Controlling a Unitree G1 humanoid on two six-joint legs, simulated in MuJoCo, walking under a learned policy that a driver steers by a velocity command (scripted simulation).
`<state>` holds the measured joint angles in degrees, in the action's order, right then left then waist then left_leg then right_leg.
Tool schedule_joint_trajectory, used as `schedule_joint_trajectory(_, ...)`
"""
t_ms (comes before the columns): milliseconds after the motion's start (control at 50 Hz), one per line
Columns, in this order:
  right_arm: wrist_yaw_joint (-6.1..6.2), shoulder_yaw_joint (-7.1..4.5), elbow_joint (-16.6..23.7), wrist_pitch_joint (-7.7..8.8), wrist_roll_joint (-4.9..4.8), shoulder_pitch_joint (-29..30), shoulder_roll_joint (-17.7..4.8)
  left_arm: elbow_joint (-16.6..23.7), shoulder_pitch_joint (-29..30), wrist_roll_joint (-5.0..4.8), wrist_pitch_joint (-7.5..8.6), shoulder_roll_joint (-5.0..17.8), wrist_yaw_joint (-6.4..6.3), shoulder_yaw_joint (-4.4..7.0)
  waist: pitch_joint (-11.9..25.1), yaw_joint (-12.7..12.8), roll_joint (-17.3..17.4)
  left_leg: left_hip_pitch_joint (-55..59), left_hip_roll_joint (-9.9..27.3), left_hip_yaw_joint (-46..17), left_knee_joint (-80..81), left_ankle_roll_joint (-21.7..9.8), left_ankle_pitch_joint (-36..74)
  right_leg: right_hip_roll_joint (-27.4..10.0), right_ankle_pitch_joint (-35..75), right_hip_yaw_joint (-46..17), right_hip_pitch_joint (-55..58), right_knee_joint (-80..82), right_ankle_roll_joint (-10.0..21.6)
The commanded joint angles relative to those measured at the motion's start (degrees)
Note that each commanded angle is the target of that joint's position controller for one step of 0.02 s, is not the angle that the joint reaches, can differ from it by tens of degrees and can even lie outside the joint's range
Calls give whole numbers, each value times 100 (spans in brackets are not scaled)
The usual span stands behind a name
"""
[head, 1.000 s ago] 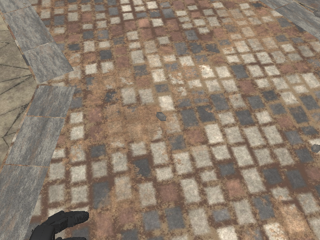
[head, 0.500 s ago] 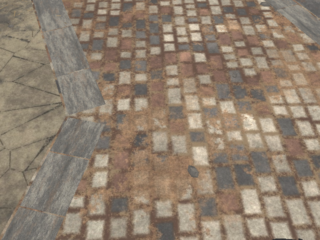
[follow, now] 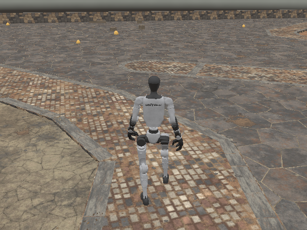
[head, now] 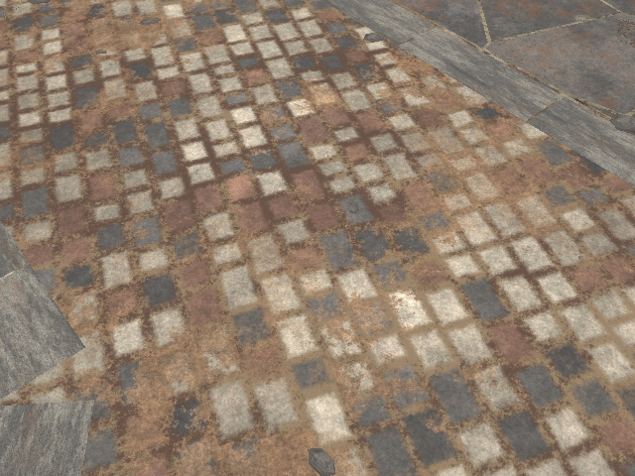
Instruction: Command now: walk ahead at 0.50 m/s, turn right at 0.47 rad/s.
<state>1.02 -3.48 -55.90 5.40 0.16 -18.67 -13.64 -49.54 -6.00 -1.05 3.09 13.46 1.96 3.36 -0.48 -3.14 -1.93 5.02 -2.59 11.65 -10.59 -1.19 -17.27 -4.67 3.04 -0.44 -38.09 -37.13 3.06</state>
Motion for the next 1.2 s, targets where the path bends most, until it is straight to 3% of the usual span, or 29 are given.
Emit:
schedule_joint_trajectory(20, 66, -227, 187, -99, -59, -137, -993, 721, 778, -22, 87, 308, 141, 38, -494, 8, 456, 281, 1932, -233, -271, -659, 3725, 101, -619, 301, -380, 209, 188)
schedule_joint_trajectory(60, 118, -278, 291, -185, -66, 18, -1171, 764, 393, -32, 62, 533, 186, 153, -74, 317, 720, 337, 1914, -57, -1172, -525, 5740, 503, -1201, 693, 493, 133, 399)
schedule_joint_trajectory(100, 153, -266, 421, -242, -79, 201, -1221, 440, -1175, -59, 35, 1110, 116, 469, 793, 1170, 605, -561, 1571, 129, -3408, -219, 5767, 848, -941, 581, 2862, 610, 797)
schedule_joint_trajectory(120, 124, -149, 592, -156, 84, 51, -900, 311, -1868, -48, -24, 1667, -31, 616, 1387, 1200, -467, -2212, 1137, 117, -5314, 21, 2545, -349, -708, -1289, 4605, 607, 1214)
schedule_joint_trajectory(140, -8, 68, 856, 85, 42, -322, -256, 463, -1706, -28, 36, 1893, -8, 602, 2143, 673, -1353, -4373, -140, -985, -7081, 267, -1662, -1563, -1630, -4705, 6193, 1652, 2430)
schedule_joint_trajectory(160, -106, -55, 959, 319, -189, 399, -804, 457, -1809, 29, 56, 1389, -11, 466, 1976, 1042, -599, -5058, 206, -1832, -7283, 82, -1428, -1395, -1760, -4408, 6176, 2006, 2078)
schedule_joint_trajectory(180, -141, -70, 1094, 414, -306, 771, -894, 479, -1531, 26, 99, 1101, -33, 397, 1226, 970, -354, -5290, 468, -1737, -6966, -61, -917, -1187, -1429, -3457, 5494, 1999, 1808)
schedule_joint_trajectory(200, -97, -77, 1047, 427, -211, 822, -843, 585, -1080, 6, 134, 952, -22, 344, 738, 656, 300, -4964, 738, -1699, -6387, -60, -504, -921, -855, -2783, 4516, 2055, 1600)
schedule_joint_trajectory(220, -51, -147, 1015, 373, -63, 821, -918, 686, -734, 16, 143, 779, -32, 291, 490, 450, 370, -4543, 891, -1662, -5889, 8, -305, -725, -332, -2319, 3779, 2148, 1491)
schedule_joint_trajectory(300, -17, -159, 1177, 115, 64, 809, -709, 791, -716, 33, 159, 970, -152, 314, 228, 187, 130, -3997, 945, -1505, -4857, 353, 186, -417, 481, -1705, 2640, 2489, 1495)
schedule_joint_trajectory(420, -80, -49, 1617, 135, 10, 2056, -484, 725, -1230, -29, 58, 1103, -279, 358, 37, 665, -229, -3513, 413, -1335, -2352, 465, 2248, 53, -230, -1320, 2279, 2344, 983)
schedule_joint_trajectory(520, -197, -133, 1829, 255, -71, 2266, -817, 666, -1471, -53, -19, 1049, -320, 353, 78, 659, -406, -3322, 291, -1600, -1662, 257, 1747, -305, -631, -2144, 3083, 1650, 850)
schedule_joint_trajectory(580, -168, -290, 1599, 355, 2, 1123, -1127, 822, -1236, -4, -39, 840, -318, 279, 650, 32, -491, -1606, 444, -1586, -1383, -159, 1488, 48, -46, -2118, 2922, 455, 542)
schedule_joint_trajectory(600, -118, -373, 1528, 351, 82, 205, -1460, 959, -1238, 95, -17, 537, -294, 159, 1477, -329, 118, -68, 1426, -2518, -1528, -522, 1240, 438, -889, -1606, 2147, -1141, 316)
schedule_joint_trajectory(620, -138, -460, 1361, 259, 178, -142, -1828, 1129, -2047, -87, 31, 271, -306, 84, 2002, 103, 2153, 1530, 2683, -5167, -1040, -1462, 724, 1222, -3727, -946, 87, -2929, -84)
schedule_joint_trajectory(640, -156, -334, 1511, 223, 50, 63, -1271, 971, -2122, -118, 17, 911, -328, 175, 1721, 60, 1650, 1344, 2787, -5492, -958, -1412, 520, 739, -3802, -1148, -497, -3733, -201)
schedule_joint_trajectory(660, -126, -227, 1629, 170, 43, 375, -891, 1023, -1573, -72, -42, 1224, -334, 270, 1076, -61, 1015, 662, 2561, -4378, -1045, -1199, 1463, 585, -3382, -1060, -568, -3957, -309)
schedule_joint_trajectory(680, -126, -170, 1688, 114, 93, 675, -791, 1090, -1260, -10, -103, 1221, -360, 300, 715, 38, 523, -82, 2312, -3461, -1087, -1076, 2782, 417, -3111, -845, -317, -3903, -407)
schedule_joint_trajectory(720, -145, -112, 1604, 70, 144, 862, -680, 1205, -1155, 53, -197, 1014, -353, 330, 386, 295, 521, -1123, 1881, -2468, -942, -994, 4114, 168, -2931, -690, 188, -3465, -435)
schedule_joint_trajectory(740, -163, -131, 1526, 77, 136, 910, -741, 1242, -1269, -7, -244, 787, -339, 280, 334, 408, 868, -1376, 1833, -2234, -838, -1104, 4322, 150, -2916, -560, 342, -3172, -483)
schedule_joint_trajectory(800, -121, -210, 1385, 20, 75, 972, -967, 1364, -1054, 2, -311, 527, -336, 185, 478, 420, 872, -1394, 1783, -1763, -620, -1261, 4637, 191, -2463, -376, 449, -2162, -577)
schedule_joint_trajectory(940, -104, -223, 1112, -177, -103, 924, -1166, 1574, -268, 87, -317, 581, -192, 132, 629, 217, 823, -1282, 1697, -1272, -690, -1059, 3682, 310, -1212, -78, 1500, -114, -387)
schedule_joint_trajectory(1000, -106, -188, 1018, -237, -202, 976, -1159, 1550, -359, 118, -285, 648, -165, 181, 539, 390, 823, -1342, 1584, -1336, -1224, -769, 2833, 473, -659, 98, 2239, 1144, -119)
schedule_joint_trajectory(1020, -116, -122, 915, -220, -165, 716, -972, 1534, -441, 154, -276, 837, -202, 233, 607, 381, 600, -1564, 1343, -1238, -1539, -474, 2357, 289, 188, -163, 2836, 1544, 43)
schedule_joint_trajectory(1040, -136, 3, 980, -170, 54, 606, -663, 1591, -650, 249, -277, 1204, -275, 290, 1090, 318, -91, -2084, 955, -877, -2328, -83, 1159, -647, 2350, -1087, 3789, 1262, 343)
schedule_joint_trajectory(1060, -173, 132, 938, -172, 150, 92, -357, 1630, -458, 307, -324, 1103, -317, 195, 1356, 31, -1010, -2750, 600, -858, -2895, 270, -1211, -1501, 3021, -1942, 4222, 1108, 1210)
schedule_joint_trajectory(1080, -146, 101, 985, -255, 90, 460, -588, 1558, -498, 273, -318, 647, -276, 85, 1358, 317, -876, -2926, 655, -1207, -3165, 442, -1799, -1454, 2129, -2100, 3971, 1330, 1456)
schedule_joint_trajectory(1140, -41, -5, 940, -478, 31, 695, -901, 1433, -56, 237, -244, 803, -218, 98, 836, 240, -635, -2911, 740, -1362, -3407, 551, -1424, -1067, 1133, -1709, 3203, 1617, 1046)
schedule_joint_trajectory(1200, -22, 31, 735, -569, 21, 395, -696, 1364, 374, 228, -253, 755, -225, 91, 735, 2, -554, -2002, 637, -1195, -2834, 557, -452, -699, 593, -1146, 2374, 1669, 808)
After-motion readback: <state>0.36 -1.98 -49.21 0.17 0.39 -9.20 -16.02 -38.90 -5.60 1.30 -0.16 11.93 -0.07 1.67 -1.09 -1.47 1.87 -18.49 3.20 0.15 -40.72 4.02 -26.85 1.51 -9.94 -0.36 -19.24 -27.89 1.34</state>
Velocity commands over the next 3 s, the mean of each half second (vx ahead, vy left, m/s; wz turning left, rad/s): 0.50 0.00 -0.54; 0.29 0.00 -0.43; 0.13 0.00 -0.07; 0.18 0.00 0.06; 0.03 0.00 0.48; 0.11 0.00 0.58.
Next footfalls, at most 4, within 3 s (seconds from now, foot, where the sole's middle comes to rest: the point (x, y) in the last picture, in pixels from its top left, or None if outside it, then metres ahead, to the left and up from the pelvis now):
0.10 right None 0.23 -0.11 -0.77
0.58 left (311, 443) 0.56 0.02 -0.77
1.02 right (437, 447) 0.54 -0.25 -0.77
1.86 left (376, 327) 0.83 -0.15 -0.77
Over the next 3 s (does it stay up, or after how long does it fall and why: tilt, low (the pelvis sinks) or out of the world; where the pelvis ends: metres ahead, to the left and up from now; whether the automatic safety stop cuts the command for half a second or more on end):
stays up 0.73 -0.16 0.02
